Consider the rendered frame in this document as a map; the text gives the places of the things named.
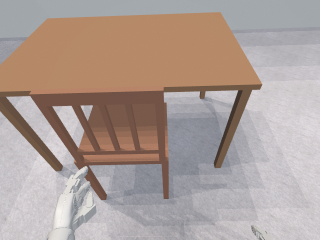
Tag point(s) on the robot left forearm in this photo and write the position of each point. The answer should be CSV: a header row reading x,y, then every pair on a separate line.
x,y
61,234

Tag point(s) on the robot right hand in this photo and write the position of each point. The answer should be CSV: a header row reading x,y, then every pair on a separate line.
x,y
261,234

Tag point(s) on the table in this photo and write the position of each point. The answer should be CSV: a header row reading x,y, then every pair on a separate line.
x,y
183,52

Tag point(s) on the robot left hand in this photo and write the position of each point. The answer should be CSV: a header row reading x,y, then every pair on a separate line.
x,y
67,214

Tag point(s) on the chair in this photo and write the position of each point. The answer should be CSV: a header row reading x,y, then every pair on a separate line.
x,y
126,126

